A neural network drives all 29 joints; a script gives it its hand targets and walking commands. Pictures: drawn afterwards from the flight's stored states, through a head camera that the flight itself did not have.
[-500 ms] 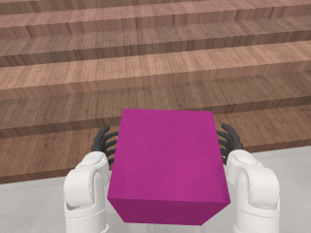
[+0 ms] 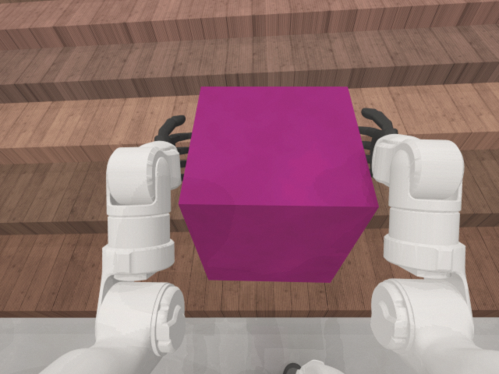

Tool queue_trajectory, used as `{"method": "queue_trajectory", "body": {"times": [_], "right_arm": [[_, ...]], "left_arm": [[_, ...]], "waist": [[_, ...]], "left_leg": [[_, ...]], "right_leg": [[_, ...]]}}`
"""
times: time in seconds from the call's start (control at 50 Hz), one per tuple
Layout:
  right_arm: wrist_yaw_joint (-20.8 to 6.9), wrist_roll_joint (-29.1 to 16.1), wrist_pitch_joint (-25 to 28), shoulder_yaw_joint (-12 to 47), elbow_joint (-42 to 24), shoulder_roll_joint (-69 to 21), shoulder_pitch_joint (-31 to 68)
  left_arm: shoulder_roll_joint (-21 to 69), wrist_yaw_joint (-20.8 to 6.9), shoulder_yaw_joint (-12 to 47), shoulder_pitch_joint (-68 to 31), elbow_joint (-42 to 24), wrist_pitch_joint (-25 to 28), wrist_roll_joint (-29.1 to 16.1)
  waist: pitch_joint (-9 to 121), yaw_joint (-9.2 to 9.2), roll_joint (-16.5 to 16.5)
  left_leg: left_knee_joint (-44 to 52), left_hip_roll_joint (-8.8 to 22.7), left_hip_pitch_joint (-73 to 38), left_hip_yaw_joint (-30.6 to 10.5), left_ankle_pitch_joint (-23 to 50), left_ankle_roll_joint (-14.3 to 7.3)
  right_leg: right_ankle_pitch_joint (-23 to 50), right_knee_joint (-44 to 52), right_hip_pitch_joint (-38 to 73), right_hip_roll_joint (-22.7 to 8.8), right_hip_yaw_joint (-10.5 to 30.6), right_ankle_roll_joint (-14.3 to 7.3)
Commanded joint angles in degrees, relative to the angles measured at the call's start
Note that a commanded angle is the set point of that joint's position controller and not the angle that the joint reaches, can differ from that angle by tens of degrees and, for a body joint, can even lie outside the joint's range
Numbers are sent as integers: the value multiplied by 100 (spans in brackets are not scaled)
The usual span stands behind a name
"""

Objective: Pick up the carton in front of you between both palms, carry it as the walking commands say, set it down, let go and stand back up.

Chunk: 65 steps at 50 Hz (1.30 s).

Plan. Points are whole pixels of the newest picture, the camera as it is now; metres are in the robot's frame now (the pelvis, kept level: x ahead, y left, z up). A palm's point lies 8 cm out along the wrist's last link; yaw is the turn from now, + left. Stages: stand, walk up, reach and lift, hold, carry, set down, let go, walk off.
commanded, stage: carry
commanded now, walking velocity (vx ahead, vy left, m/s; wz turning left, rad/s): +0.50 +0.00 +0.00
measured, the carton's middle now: (271, 193) +0.37 +0.01 +0.07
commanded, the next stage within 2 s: none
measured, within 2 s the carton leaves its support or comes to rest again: neither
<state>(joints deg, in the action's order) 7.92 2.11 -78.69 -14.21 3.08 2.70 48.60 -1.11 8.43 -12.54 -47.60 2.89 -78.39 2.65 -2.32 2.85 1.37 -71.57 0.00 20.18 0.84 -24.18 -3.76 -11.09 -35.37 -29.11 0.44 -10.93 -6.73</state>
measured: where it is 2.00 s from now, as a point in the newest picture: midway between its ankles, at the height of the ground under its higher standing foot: (247, 66)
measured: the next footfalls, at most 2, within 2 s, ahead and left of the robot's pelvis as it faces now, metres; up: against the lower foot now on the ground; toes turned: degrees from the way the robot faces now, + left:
left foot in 0.44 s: +0.54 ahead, +0.11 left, +0.11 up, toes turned -1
right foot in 0.90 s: +0.88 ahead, +0.01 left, +0.21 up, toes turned -6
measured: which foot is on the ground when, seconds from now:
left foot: up 0.00-0.42, down 0.44-0.88, up 0.90-1.00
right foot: down 0.00-0.44, up 0.46-0.88, down 0.90-1.00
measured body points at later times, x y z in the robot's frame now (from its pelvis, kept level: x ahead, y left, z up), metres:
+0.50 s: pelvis +0.38 +0.05 +0.01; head +0.47 +0.04 +0.45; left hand +0.78 +0.20 +0.13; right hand +0.78 -0.10 +0.14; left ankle +0.50 +0.11 -0.62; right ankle +0.13 -0.07 -0.60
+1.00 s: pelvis +0.75 +0.07 +0.18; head +0.77 +0.11 +0.63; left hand +1.13 +0.24 +0.33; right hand +1.15 -0.06 +0.36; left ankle +0.63 +0.17 -0.34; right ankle +0.84 +0.02 -0.51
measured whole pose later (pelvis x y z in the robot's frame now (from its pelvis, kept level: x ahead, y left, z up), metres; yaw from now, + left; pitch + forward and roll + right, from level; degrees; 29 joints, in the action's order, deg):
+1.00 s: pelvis +0.75 +0.07 +0.18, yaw -3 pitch +3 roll -5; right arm 4.8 2.3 -73.2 -18.2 8.0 2.9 49.5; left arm 0.9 8.6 -11.0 -46.9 3.8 -75.3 5.2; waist 0.1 5.4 0.4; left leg -99.3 -4.9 33.7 -5.4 -17.0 -3.4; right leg -13.9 -42.1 -32.5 7.6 -11.7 -9.4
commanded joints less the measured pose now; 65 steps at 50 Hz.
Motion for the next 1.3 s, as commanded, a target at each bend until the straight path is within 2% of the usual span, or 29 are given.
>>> {"method": "queue_trajectory", "body": {"times": [0.0,0.2,0.26,0.32,0.36,0.38,0.4,0.42,0.44,0.46,0.48,0.52,0.58,0.64,0.68,0.76,0.8,0.84,0.86,0.88,0.9,0.92,0.96,1.0,1.04,1.12,1.2,1.24,1.28], "right_arm": [[-1123,-2301,216,3241,-474,-6210,4431],[-919,-1693,645,3578,-788,-6220,3774],[-928,-1632,630,3660,-1059,-5976,3675],[-961,-1520,532,3642,-883,-5685,3417],[-966,-1403,494,3499,-770,-5427,3224],[-957,-1317,489,3395,-706,-5266,3055],[-938,-1185,489,3333,-807,-5098,2839],[-925,-1109,530,3288,-982,-5183,3038],[-947,-1193,623,3398,-1256,-5262,3291],[-974,-1252,703,3504,-957,-5278,3061],[-983,-1386,675,3598,-906,-5483,2819],[-1080,-1851,732,4019,-1445,-6052,3291],[-1259,-2598,765,4540,-2007,-6599,3938],[-1461,-2981,800,4761,-1819,-6759,3933],[-1589,-3079,836,4763,-1534,-6638,3928],[-1746,-3144,800,4368,-891,-6439,3936],[-1766,-3091,696,4101,-655,-6267,4095],[-1748,-2988,586,3830,-385,-6149,3931],[-1749,-2903,520,3719,-374,-6093,4013],[-1761,-2784,443,3651,-339,-6085,4123],[-1734,-2641,326,3478,194,-6118,3789],[-1713,-2428,286,3250,419,-5832,3457],[-1628,-1955,267,2688,331,-5575,3483],[-1462,-1533,278,2289,208,-5234,3663],[-1280,-1213,318,2063,251,-4984,3693],[-1054,-903,213,1971,696,-4803,3593],[-1006,-882,174,1943,1193,-5018,3842],[-1007,-1035,172,2014,1275,-5294,3959],[-1035,-1382,139,2275,1284,-5794,4122]], "left_arm": [[6172,-1460,3240,-5020,-933,240,-2960],[6115,-1419,3510,-4513,-1447,563,-2567],[5862,-1422,3687,-4281,-1686,548,-2491],[5631,-1451,3849,-3925,-1479,480,-2549],[5627,-1483,3901,-3885,-1407,498,-2695],[5716,-1525,3899,-4079,-1495,513,-2826],[5748,-1543,3937,-4045,-1565,537,-2920],[6061,-1572,4062,-4318,-1733,584,-3031],[6212,-1620,4155,-4603,-2023,616,-3037],[6158,-1664,4157,-4745,-1856,578,-3106],[5907,-1609,4039,-4521,-1476,535,-3023],[5844,-1497,3819,-4112,-1684,584,-2697],[5672,-1274,3512,-3665,-1787,666,-1959],[5421,-1114,3435,-2996,-1369,809,-1374],[5189,-1033,3344,-2803,-1098,885,-1073],[4814,-886,3147,-3036,-800,861,-916],[4651,-824,3048,-3048,-599,760,-877],[4773,-810,3167,-3363,-590,606,-1022],[4884,-850,3226,-3283,-571,562,-1135],[5071,-930,3271,-3143,-509,549,-1319],[5076,-982,3270,-3067,-227,524,-1342],[5315,-1042,3334,-3110,-67,473,-1634],[6056,-1213,3758,-4318,-480,432,-2446],[6592,-1373,4050,-5580,-901,430,-3234],[6747,-1464,4006,-6209,-1015,413,-3628],[6537,-1533,3288,-5610,-6,276,-3456],[6556,-1647,2708,-5246,808,276,-3106],[6612,-1680,2517,-5205,860,296,-2976],[6586,-1666,2397,-5113,842,290,-2799]], "waist": [[3241,38,-506],[3461,400,-960],[3167,598,-920],[2484,1373,-967],[2216,1216,-843],[2381,690,-89],[3142,-11,-264],[3848,-1144,-1325],[4005,-1654,-517],[4813,-1392,2015],[5351,-1147,1402],[4722,-916,323],[3843,-874,185],[3370,-921,-400],[3336,-1015,143],[2948,-1132,570],[2865,-690,79],[3402,45,785],[3853,652,417],[3724,893,-609],[4527,495,-1358],[4550,529,-592],[3531,209,616],[2744,-58,925],[2400,-138,724],[2586,340,-553],[2304,451,-343],[2073,205,-440],[2205,-18,-1338]], "left_leg": [[-358,238,1947,-263,523,-13],[35,196,4028,453,358,-28],[-1853,230,6219,392,-610,-187],[-3781,44,9137,195,-3024,-334],[-2480,292,8441,147,-3329,-448],[613,270,5362,355,-2177,-444],[2365,-90,1096,879,778,-285],[1784,-738,-2464,1558,2209,-227],[2802,-223,-3620,62,3022,-529],[4129,1672,-3871,-4300,6365,-1466],[3695,1913,-4012,-4319,7062,-1742],[3764,1632,-3564,-3709,4988,-1359],[4174,1291,-3409,-2950,3950,-1113],[4294,1083,-3826,-2023,5307,-778],[4216,950,-4094,-1581,7568,-589],[4566,772,-4151,-1556,7186,-728],[4856,606,-2135,-891,8809,-509],[3663,882,-1057,-683,9933,-250],[2193,732,-756,-301,9460,34],[-143,-61,638,-98,4166,262],[-3126,-841,1825,-509,534,606],[-4284,-683,2369,-1094,348,369],[-4162,-245,3269,-946,194,-44],[-3248,58,3027,-672,534,-241],[-2193,172,2774,-264,324,-215],[-2830,437,4391,-36,228,-202],[-3003,778,6069,-233,-552,-133],[-624,811,4165,268,-215,-88],[819,214,1652,1147,272,-215]], "right_leg": [[2012,1169,3867,-1630,2518,-433],[4208,474,5547,-1437,1712,-656],[4411,257,6985,-1678,2390,-897],[6689,-283,8921,-1944,3279,-1057],[6627,205,8008,-1634,2912,-672],[6748,458,5860,-1113,2044,-219],[6319,683,3381,-797,1601,-35],[7921,-447,1544,-1022,1211,-36],[3282,-3065,489,-302,1077,236],[-1242,-5933,-483,1371,1814,530],[-926,-6991,-246,1178,2720,388],[-710,-6970,-861,533,2029,410],[-879,-6975,-2056,253,1630,275],[-1233,-5691,-2718,45,1089,243],[-1400,-5259,-2984,247,434,182],[-1514,-4632,-3632,234,63,129],[-912,-2365,-945,716,-452,0],[527,-1463,1512,901,-307,5],[1361,-226,2849,745,-28,-88],[2705,678,4093,-35,1178,-606],[4765,698,4861,-1970,4509,-2039],[4127,732,4773,-2061,5034,-2307],[558,1319,3760,-1805,4742,-1571],[-547,1412,2512,-1404,3731,-942],[-871,1562,1845,-1223,3111,-807],[1186,1470,3315,-1553,3183,-1268],[435,1642,4497,-1699,3187,-1121],[325,2308,3019,-1213,1985,-705],[3023,2283,1740,-983,860,-508]]}}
